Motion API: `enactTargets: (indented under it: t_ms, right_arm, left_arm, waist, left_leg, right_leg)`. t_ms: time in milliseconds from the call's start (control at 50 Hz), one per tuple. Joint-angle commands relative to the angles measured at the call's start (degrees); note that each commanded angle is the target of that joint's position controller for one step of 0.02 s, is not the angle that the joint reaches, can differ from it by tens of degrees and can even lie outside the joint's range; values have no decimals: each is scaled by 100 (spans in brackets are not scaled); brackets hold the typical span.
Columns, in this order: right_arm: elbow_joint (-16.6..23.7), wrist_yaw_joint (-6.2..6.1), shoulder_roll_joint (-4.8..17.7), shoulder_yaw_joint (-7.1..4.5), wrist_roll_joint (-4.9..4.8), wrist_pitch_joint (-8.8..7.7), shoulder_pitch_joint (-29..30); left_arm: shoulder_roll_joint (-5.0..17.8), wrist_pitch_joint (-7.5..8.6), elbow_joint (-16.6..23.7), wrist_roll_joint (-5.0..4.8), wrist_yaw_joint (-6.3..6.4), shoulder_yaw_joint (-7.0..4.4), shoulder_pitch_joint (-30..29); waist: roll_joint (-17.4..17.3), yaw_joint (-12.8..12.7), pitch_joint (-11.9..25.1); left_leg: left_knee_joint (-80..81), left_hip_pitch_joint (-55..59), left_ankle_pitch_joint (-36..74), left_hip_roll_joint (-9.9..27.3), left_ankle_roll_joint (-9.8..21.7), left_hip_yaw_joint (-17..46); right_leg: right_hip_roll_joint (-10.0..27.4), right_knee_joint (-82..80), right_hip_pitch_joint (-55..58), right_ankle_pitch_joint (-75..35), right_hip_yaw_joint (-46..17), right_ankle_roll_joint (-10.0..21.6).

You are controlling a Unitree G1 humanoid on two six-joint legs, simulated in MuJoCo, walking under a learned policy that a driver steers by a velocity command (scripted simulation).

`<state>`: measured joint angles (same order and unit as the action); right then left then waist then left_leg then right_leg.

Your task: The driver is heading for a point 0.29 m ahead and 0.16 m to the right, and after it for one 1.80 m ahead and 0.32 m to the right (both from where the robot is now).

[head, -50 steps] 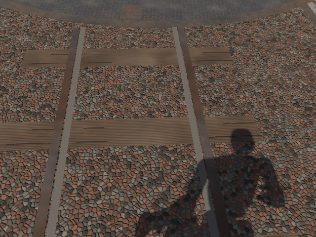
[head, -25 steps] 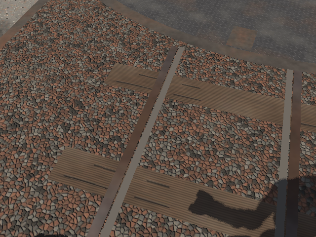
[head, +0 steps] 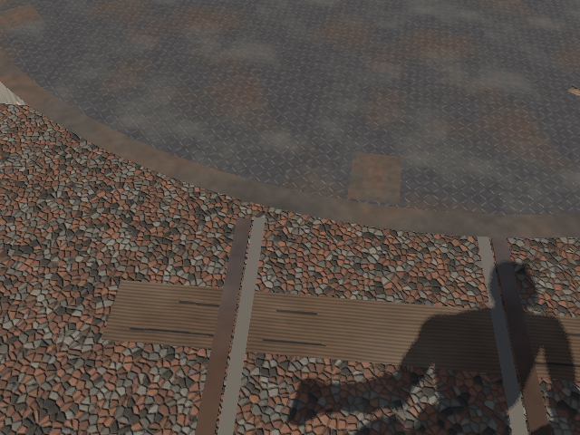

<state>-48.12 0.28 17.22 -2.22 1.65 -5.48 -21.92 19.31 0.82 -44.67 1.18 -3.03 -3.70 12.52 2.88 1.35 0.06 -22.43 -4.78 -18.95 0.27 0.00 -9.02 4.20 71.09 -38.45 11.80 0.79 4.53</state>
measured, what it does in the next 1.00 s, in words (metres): walks ahead: right foot, then left foot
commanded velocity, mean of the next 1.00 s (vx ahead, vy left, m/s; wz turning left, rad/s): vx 0.35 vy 0.00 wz -0.26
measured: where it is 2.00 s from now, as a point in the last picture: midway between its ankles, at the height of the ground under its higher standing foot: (317, 432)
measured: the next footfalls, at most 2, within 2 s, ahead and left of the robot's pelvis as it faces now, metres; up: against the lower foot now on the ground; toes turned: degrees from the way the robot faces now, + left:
right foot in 0.20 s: +0.40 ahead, -0.07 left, +0.00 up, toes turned -15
left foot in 0.66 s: +0.65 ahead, -0.05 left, +0.00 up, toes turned -29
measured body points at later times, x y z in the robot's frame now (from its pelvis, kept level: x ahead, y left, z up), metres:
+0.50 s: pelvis +0.37 -0.05 +0.00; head +0.43 -0.07 +0.44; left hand +0.53 +0.21 -0.13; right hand +0.47 -0.35 -0.09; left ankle +0.59 +0.06 -0.67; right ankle +0.36 -0.06 -0.74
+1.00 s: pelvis +0.50 -0.05 +0.00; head +0.55 -0.05 +0.45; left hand +0.73 +0.15 -0.12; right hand +0.49 -0.36 -0.11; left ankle +0.62 -0.03 -0.74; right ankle +0.48 -0.21 -0.70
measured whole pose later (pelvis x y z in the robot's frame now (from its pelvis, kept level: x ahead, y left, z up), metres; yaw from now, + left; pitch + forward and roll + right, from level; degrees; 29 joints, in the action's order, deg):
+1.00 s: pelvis +0.50 -0.05 +0.00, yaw -13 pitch +1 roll -2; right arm -41.9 0.7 17.1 -4.7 0.6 3.6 -16.8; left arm 16.1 -3.0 -41.5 1.1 1.7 -1.1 6.5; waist -0.1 3.4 -4.2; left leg -22.3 -21.0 -0.7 -10.0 4.2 12.8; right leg -4.3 45.6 -23.7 23.0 -8.3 -1.1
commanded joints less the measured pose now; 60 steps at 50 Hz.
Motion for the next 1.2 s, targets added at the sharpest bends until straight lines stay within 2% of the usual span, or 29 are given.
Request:
enactTargets:
  t_ms: [20, 80, 120, 160, 180, 200, 220, 240, 260, 300, 340, 420, 480, 580, 620, 660, 680, 700, 720, 760, 820, 900, 1020, 1100, 1120, 1140, 1160, 1180, 1200]
  right_arm:
    - [236, 3, 151, -8, -52, -217, 318]
    - [163, -70, 428, -55, -37, -224, 373]
    - [107, -132, 742, -112, -31, -195, 111]
    - [200, -231, 1132, -221, -28, -39, 229]
    - [291, -247, 1246, -260, -39, 48, 440]
    - [304, -182, 1150, -255, -57, 74, 443]
    - [379, -68, 558, -145, 3, 59, 325]
    - [945, -108, 522, -67, -168, 63, -418]
    - [997, -167, 764, -26, -76, 4, 51]
    - [1047, -163, 660, 27, 36, 11, 521]
    - [1022, -185, 681, 15, 191, 292, 466]
    - [1327, -188, 374, 93, 103, 497, 941]
    - [1380, -174, 264, 152, 37, 509, 1162]
    - [1225, -129, 188, 218, -34, 414, 1476]
    - [1051, -113, 427, 146, -29, 334, 1192]
    - [781, -84, 691, 42, -37, 245, 317]
    - [712, -77, 1068, -74, -74, 211, -172]
    - [813, -44, 1294, -184, -127, 328, 84]
    - [890, 12, 986, -166, -243, 435, 213]
    - [988, 20, 701, -162, -178, 573, 669]
    - [990, 11, 732, -249, -116, 700, 760]
    - [988, 26, 922, -424, -106, 796, 547]
    - [1001, 20, 1015, -595, -93, 892, 603]
    - [1153, 82, 905, -604, -116, 860, 1212]
    - [1160, 72, 690, -553, -177, 821, 1050]
    - [1238, 43, 383, -516, -300, 822, 890]
    - [1056, 6, 979, -642, -23, 790, 823]
    - [992, 40, 1083, -681, 21, 796, 787]
    - [966, 93, 916, -628, 52, 837, 615]
  left_arm:
    - [-241, -19, 651, 17, -139, 147, -545]
    - [-210, -1, 930, 1, -276, 253, -1222]
    - [-70, 0, 892, 11, -286, 241, -1217]
    - [214, 50, 557, 69, -214, 150, -63]
    - [424, 85, 207, 99, -139, 31, 1109]
    - [632, 99, -115, 110, 21, -108, 1877]
    - [1098, 30, -101, -36, 196, -270, 1468]
    - [1895, -30, 184, 121, 179, -457, 1329]
    - [1678, -86, 478, -18, 233, -499, 1107]
    - [1039, -90, 400, -112, 338, -326, 449]
    - [728, -3, 418, -173, 359, -207, 310]
    - [897, 84, 372, -89, 295, -291, 404]
    - [628, -14, 355, -143, 343, -239, 425]
    - [163, -7, 101, -29, 433, -38, 910]
    - [238, 14, 41, 80, 477, -29, 874]
    - [536, 29, 79, 44, 541, -94, 532]
    - [648, 44, 289, 51, 562, -134, 490]
    - [293, -25, 400, 26, 533, -68, 972]
    - [376, -81, 340, 231, 495, 1, 990]
    - [379, -209, 372, 190, 463, 12, 408]
    - [212, -374, 521, 120, 401, 82, 151]
    - [151, -409, 582, 31, 445, 121, -173]
    - [217, -235, 565, -68, 533, 118, -330]
    - [376, -78, 357, -67, 690, 67, 558]
    - [744, -39, 373, -54, 773, -33, 657]
    - [1360, -50, 606, -16, 786, -172, 110]
    - [1019, -71, 815, 111, 745, -71, -853]
    - [520, -80, 920, 86, 732, 55, -931]
    - [300, -76, 904, 69, 704, 124, -993]
  waist:
    - [-809, -245, -514]
    - [-547, -287, -751]
    - [-541, -362, -547]
    - [-674, -992, 83]
    - [-674, -1497, 663]
    - [-319, -1657, 1002]
    - [872, -1093, 564]
    - [1262, -640, 2084]
    - [-59, -827, 2437]
    - [-835, -214, 572]
    - [-1007, 64, 67]
    - [-815, 67, 451]
    - [-373, -101, 708]
    - [20, -569, 355]
    - [87, -440, 212]
    - [-43, 105, 252]
    - [-671, 218, 688]
    - [-1854, -143, 1133]
    - [-1065, -287, 1157]
    - [-338, -316, 399]
    - [-699, -344, 268]
    - [-956, -107, 281]
    - [-1211, 53, 355]
    - [-1507, -403, 268]
    - [-959, -357, 407]
    - [931, -166, 553]
    - [495, 78, -74]
    - [101, 166, 49]
    - [25, 294, 70]
  left_leg:
    - [1367, 115, 2747, 1278, 403, 359]
    - [1694, -93, 3458, 1069, 270, -466]
    - [1194, 314, 6008, 1102, 172, -684]
    - [-643, 572, 7772, 1237, 108, -644]
    - [-2182, 242, 7738, 1336, 130, -496]
    - [-3981, -535, 5481, 1032, 3, -461]
    - [-6129, -2270, -841, -68, -212, -357]
    - [-8017, -3900, -1536, -415, -426, 707]
    - [-7748, -4098, -891, -102, -317, 1358]
    - [-6446, -3797, -591, 333, -313, 1357]
    - [-5650, -3079, -551, 533, -461, 1323]
    - [-4069, -2518, 170, 431, -524, 1098]
    - [-2998, -2362, 1406, 223, -297, 910]
    - [-1659, -2200, 2063, 197, 45, 846]
    - [-1264, -1939, 1460, 64, 306, 908]
    - [-425, -1037, 1995, -24, 653, 1097]
    - [-643, -87, 4787, 728, 1106, 2158]
    - [-391, 776, 6916, 2070, 2261, 4004]
    - [99, 543, 5974, 1963, 2231, 4620]
    - [365, -405, 3435, 1303, 1725, 3781]
    - [761, -1000, 1146, 522, 1129, 3418]
    - [1029, -944, -326, 341, 885, 3809]
    - [1149, -914, -934, 173, 590, 4314]
    - [1255, -1857, -1028, -325, -47, 4189]
    - [610, -2254, -1371, -714, -372, 3740]
    - [-1612, -2660, -1425, -1487, -456, 2368]
    - [-2979, -3131, -963, -1008, -466, 1728]
    - [-3706, -2709, -706, -752, -432, 1608]
    - [-4212, -2576, -471, -680, -353, 1563]
  right_leg:
    - [277, -491, -837, -704, -69, 51]
    - [45, -2207, 26, -1376, 549, 279]
    - [-463, -2695, 810, -1389, 1045, 467]
    - [-945, -3004, 2022, -1115, 1099, 584]
    - [-1072, -3186, 3285, -1205, 861, 733]
    - [-1010, -3631, 4516, -1561, 413, 849]
    - [-230, -3503, 5215, -3513, -667, 957]
    - [1286, -3745, 7021, -5460, -3430, 2399]
    - [1320, -4440, 6726, -4257, -3956, 2372]
    - [778, -5082, 4369, -3450, -3138, 1917]
    - [455, -5173, 2993, -4717, -2504, 1633]
    - [-246, -4844, 2345, -5765, -1865, 1124]
    - [-630, -4573, 2553, -5444, -1437, 395]
    - [-189, -4656, 3240, -4585, -1507, 54]
    - [102, -4357, 3503, -5015, -1513, 50]
    - [-29, -3302, 3429, -5157, -1181, -62]
    - [-602, -1867, 2824, -3078, -800, -204]
    - [-1660, -91, 1431, 2011, -147, -622]
    - [-1425, 188, 1046, 2327, -554, -497]
    - [-1015, 35, 872, 1710, -685, -541]
    - [-912, -865, 1186, 1230, -521, -615]
    - [-982, -1986, 1234, 1245, -558, -647]
    - [-1131, -3093, 1695, 1047, -698, -452]
    - [-1196, -5124, 3426, 739, -580, -143]
    - [-431, -5893, 4025, 1066, -1181, 19]
    - [1344, -6435, 3723, 2164, -3256, 646]
    - [1704, -6461, 2856, 1212, -3055, 884]
    - [1481, -6108, 2515, 240, -2407, 879]
    - [1112, -5804, 2443, -587, -1742, 713]
Velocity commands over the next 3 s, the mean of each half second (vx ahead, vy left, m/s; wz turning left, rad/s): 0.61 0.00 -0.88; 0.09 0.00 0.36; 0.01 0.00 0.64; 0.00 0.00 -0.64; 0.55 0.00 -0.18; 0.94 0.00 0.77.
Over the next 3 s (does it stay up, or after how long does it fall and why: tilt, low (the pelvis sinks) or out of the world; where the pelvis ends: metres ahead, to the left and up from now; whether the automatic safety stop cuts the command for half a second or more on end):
stays up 1.10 -0.16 -0.03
